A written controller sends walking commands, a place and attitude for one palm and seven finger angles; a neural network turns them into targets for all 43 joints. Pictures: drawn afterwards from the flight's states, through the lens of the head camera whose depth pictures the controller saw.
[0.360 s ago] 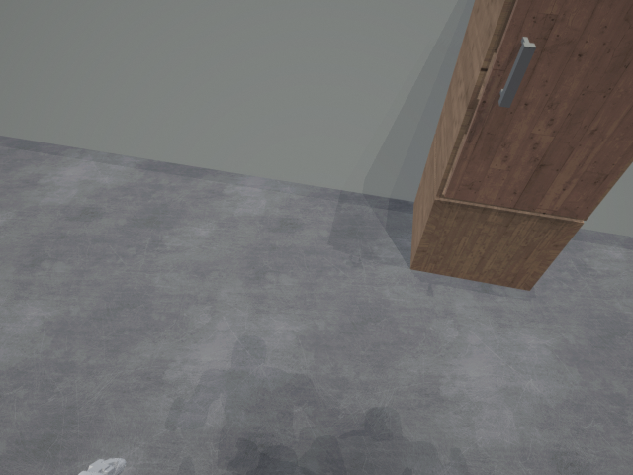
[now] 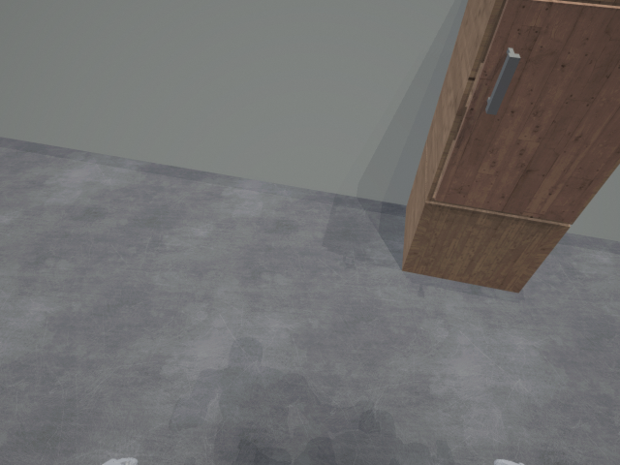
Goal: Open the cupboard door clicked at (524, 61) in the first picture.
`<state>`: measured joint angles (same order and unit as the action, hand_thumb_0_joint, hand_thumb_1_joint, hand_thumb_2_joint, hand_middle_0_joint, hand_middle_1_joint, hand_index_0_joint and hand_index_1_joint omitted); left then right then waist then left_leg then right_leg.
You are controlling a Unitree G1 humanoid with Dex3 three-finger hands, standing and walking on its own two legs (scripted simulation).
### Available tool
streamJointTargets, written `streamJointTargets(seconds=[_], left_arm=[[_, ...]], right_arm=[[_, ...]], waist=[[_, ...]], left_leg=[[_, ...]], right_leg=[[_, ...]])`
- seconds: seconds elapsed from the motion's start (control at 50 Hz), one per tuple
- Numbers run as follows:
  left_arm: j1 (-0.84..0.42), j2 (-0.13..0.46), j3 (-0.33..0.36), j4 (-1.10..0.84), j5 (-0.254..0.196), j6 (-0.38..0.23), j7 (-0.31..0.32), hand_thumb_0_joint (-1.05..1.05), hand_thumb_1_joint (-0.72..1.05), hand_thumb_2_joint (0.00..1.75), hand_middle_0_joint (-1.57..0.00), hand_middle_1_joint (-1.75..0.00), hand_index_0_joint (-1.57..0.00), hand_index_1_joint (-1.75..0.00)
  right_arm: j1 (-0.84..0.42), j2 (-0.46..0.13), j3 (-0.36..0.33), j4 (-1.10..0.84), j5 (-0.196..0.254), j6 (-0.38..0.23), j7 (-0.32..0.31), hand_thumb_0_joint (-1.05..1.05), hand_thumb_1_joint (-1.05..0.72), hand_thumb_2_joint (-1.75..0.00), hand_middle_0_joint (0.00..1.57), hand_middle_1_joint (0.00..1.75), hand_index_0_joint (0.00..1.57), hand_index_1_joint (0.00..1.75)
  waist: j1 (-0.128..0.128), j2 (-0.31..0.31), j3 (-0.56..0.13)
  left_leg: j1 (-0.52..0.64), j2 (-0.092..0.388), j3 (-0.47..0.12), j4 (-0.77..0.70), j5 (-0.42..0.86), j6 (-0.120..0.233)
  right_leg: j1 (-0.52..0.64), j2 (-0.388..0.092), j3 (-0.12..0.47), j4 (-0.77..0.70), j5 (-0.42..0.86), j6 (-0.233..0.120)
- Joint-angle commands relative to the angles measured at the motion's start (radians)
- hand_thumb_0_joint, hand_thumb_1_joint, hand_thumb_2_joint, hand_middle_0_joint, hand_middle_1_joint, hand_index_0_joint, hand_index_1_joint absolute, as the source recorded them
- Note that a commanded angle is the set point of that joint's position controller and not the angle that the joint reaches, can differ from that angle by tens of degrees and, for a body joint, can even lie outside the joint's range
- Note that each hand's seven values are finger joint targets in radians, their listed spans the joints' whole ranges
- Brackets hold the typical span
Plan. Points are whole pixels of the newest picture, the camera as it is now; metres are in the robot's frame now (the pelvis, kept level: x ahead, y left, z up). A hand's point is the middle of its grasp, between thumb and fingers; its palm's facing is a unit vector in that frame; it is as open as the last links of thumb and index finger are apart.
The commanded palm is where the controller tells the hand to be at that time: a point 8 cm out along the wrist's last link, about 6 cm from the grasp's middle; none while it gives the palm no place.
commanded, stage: stand and wait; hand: left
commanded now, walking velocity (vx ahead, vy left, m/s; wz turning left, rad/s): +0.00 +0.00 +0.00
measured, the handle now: (500, 81) +0.96 -0.40 +0.08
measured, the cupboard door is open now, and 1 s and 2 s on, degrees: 0 0 0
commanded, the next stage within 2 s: look at it before walking up in 0.54 s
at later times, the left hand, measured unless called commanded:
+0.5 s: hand out of the picture +0.05 +0.24 -0.15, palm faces -0.02 -0.94 -0.33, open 7.4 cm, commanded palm none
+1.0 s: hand out of the picture +0.06 +0.23 -0.15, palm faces -0.02 -0.95 -0.33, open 7.4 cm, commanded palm none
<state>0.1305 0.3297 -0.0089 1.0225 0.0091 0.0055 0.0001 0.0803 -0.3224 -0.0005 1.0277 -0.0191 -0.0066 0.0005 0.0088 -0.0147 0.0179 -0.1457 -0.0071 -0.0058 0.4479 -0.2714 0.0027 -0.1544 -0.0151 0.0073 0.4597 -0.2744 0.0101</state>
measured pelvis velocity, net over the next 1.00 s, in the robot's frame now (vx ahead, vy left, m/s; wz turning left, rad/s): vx -0.02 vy -0.01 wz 0.00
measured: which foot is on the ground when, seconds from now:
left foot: down 0.00-1.00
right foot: down 0.00-1.00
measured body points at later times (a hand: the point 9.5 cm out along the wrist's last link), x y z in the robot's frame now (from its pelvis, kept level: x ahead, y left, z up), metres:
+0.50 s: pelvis -0.02 -0.01 +0.00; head -0.02 -0.01 +0.45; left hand +0.05 +0.29 -0.13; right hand +0.05 -0.31 -0.13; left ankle -0.02 +0.12 -0.74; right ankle -0.02 -0.13 -0.74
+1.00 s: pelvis -0.02 -0.01 +0.00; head -0.01 -0.01 +0.45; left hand +0.06 +0.28 -0.13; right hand +0.06 -0.31 -0.13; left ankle -0.02 +0.12 -0.74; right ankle -0.02 -0.13 -0.74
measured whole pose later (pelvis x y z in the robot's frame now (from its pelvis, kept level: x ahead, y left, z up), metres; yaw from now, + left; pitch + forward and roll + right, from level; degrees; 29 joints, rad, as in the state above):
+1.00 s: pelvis -0.02 -0.01 +0.00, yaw +0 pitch -2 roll +0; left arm 0.13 0.34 -0.01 1.09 0.01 0.00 0.00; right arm 0.11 -0.34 0.00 1.11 -0.01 -0.01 0.01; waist 0.00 -0.01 0.04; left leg -0.14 0.01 -0.01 0.38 -0.21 -0.02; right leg -0.15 0.00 0.00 0.39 -0.21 -0.01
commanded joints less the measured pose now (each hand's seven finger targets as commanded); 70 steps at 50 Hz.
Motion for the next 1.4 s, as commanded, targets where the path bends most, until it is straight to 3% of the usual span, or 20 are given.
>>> streamJointTargets(seconds=[0.0,0.26,0.58,0.98,1.28,1.3,1.36,1.38], left_arm=[[-0.049,0.216,0.050,-0.064,0.001,-0.030,0.016,0.00,0.90,0.90,-0.20,-0.30,-0.20,-0.30],[-0.045,0.223,0.046,-0.019,-0.001,-0.030,0.011,0.00,0.90,0.90,-0.20,-0.30,-0.20,-0.30],[-0.044,0.219,0.044,-0.006,0.002,-0.031,0.010,0.00,0.90,0.90,-0.20,-0.30,-0.20,-0.30],[-0.035,0.219,0.045,-0.005,0.000,-0.036,0.011,0.00,0.90,0.90,-0.20,-0.30,-0.20,-0.30],[-0.042,0.222,0.045,-0.002,0.002,-0.033,0.010,0.00,0.90,0.90,-0.20,-0.30,-0.20,-0.30],[-0.043,0.216,0.047,-0.009,0.003,-0.028,0.009,0.00,0.90,0.90,-0.20,-0.30,-0.20,-0.30],[0.018,0.113,0.036,-0.017,0.003,0.005,0.016,0.00,0.90,0.90,-0.20,-0.30,-0.20,-0.30],[0.028,0.113,0.041,-0.030,0.004,0.013,0.015,0.00,0.90,0.90,-0.20,-0.30,-0.20,-0.30]], right_arm=[[-0.048,-0.212,-0.047,-0.057,0.006,-0.026,-0.018,0.00,-0.90,-0.90,0.20,0.30,0.20,0.30],[-0.023,-0.221,-0.038,-0.006,0.009,-0.023,-0.013,0.00,-0.90,-0.90,0.20,0.30,0.20,0.30],[-0.005,-0.218,-0.035,0.019,0.010,-0.024,-0.010,0.00,-0.90,-0.90,0.20,0.30,0.20,0.30],[-0.015,-0.219,-0.035,0.018,0.011,-0.025,-0.012,0.00,-0.90,-0.90,0.20,0.30,0.20,0.30],[-0.022,-0.224,-0.035,0.018,0.011,-0.024,-0.014,0.00,-0.90,-0.90,0.20,0.30,0.20,0.30],[-0.012,-0.217,-0.036,0.016,0.010,-0.022,-0.017,0.00,-0.90,-0.90,0.20,0.30,0.20,0.30],[0.060,-0.100,-0.024,0.010,0.008,-0.001,-0.023,0.00,-0.90,-0.90,0.20,0.30,0.20,0.30],[0.068,-0.102,-0.030,-0.002,0.008,0.006,-0.026,0.00,-0.90,-0.90,0.20,0.30,0.20,0.30]], waist=[[-0.010,0.022,-0.074],[-0.008,0.018,-0.035],[-0.008,0.007,-0.021],[-0.007,0.026,-0.060],[-0.007,0.018,-0.030],[-0.010,0.015,-0.028],[-0.017,0.007,-0.045],[-0.015,0.003,-0.035]], left_leg=[[0.022,0.112,-0.076,-0.069,0.276,0.035],[-0.003,0.113,-0.091,-0.114,0.152,0.029],[-0.013,0.116,-0.098,-0.132,0.127,0.026],[0.026,0.123,-0.091,-0.121,0.206,0.022],[0.036,0.128,-0.084,-0.138,0.199,0.021],[0.042,0.131,-0.073,-0.121,0.207,0.018],[0.036,0.138,-0.017,-0.058,0.216,-0.002],[0.025,0.140,-0.007,-0.040,0.199,-0.004]], right_leg=[[0.021,-0.104,0.085,-0.069,0.280,-0.045],[0.000,-0.105,0.105,-0.127,0.133,-0.046],[-0.022,-0.103,0.114,-0.146,0.084,-0.044],[0.011,-0.109,0.105,-0.139,0.193,-0.045],[0.000,-0.103,0.112,-0.150,0.201,-0.044],[-0.014,-0.098,0.118,-0.138,0.226,-0.045],[-0.045,-0.094,0.136,-0.070,0.304,-0.035],[-0.068,-0.088,0.147,-0.051,0.306,-0.037]])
